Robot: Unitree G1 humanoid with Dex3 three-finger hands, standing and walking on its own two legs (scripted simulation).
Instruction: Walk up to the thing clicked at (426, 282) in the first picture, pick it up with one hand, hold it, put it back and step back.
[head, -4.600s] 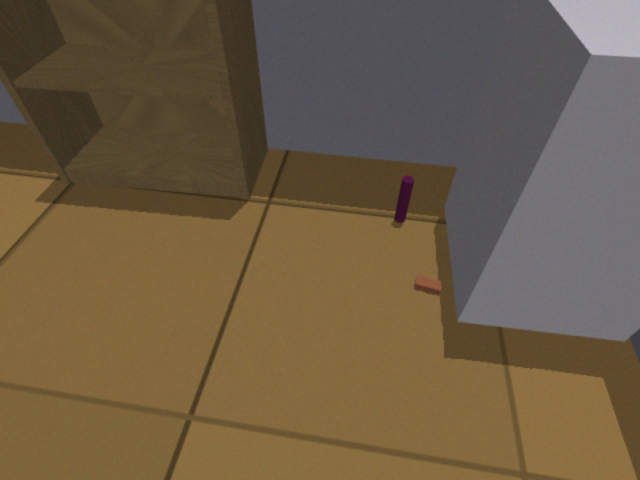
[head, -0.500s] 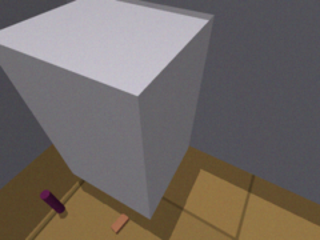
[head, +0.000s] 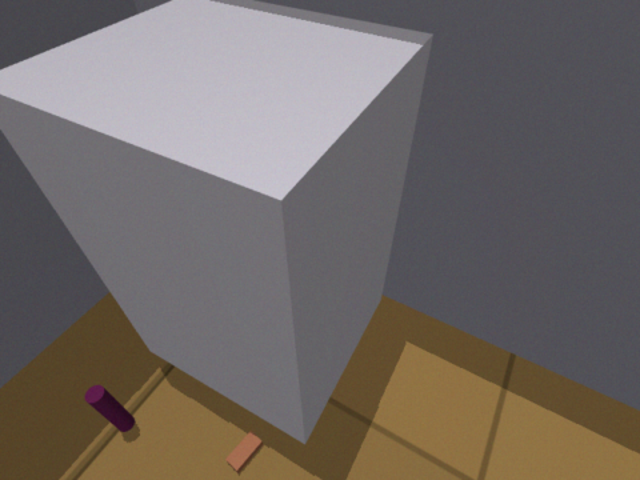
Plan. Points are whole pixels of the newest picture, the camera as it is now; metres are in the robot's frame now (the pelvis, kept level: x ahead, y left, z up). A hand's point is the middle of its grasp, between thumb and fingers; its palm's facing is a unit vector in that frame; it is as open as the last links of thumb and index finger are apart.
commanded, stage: walk up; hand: left
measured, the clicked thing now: (244, 451) +0.37 +0.23 -0.77
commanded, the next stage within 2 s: stand in 0.18 s
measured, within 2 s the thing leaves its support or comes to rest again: neither
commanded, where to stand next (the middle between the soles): +0.01 -0.01 m, yaw +4 degrees
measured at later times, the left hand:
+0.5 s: hand out of the picture +0.09 +0.25 -0.15, palm faces -0.02 -0.94 -0.34, open 7.4 cm
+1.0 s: hand out of the picture +0.06 +0.25 -0.16, palm faces -0.01 -0.94 -0.34, open 7.4 cm
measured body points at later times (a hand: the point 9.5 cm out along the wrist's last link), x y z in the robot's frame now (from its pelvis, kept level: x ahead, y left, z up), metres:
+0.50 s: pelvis +0.00 -0.01 +0.00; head +0.01 -0.01 +0.45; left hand +0.09 +0.29 -0.13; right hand +0.08 -0.31 -0.13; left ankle -0.01 +0.13 -0.75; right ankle +0.00 -0.13 -0.75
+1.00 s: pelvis +0.00 -0.01 +0.00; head +0.01 -0.01 +0.45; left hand +0.07 +0.30 -0.13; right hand +0.07 -0.31 -0.13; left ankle -0.01 +0.13 -0.75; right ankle +0.00 -0.13 -0.75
